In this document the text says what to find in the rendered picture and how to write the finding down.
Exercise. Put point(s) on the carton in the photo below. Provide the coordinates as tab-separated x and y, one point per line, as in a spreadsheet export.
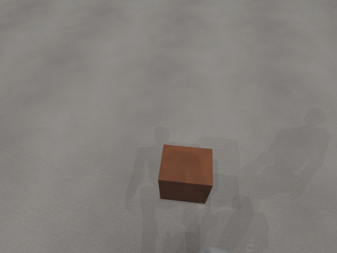
186	173

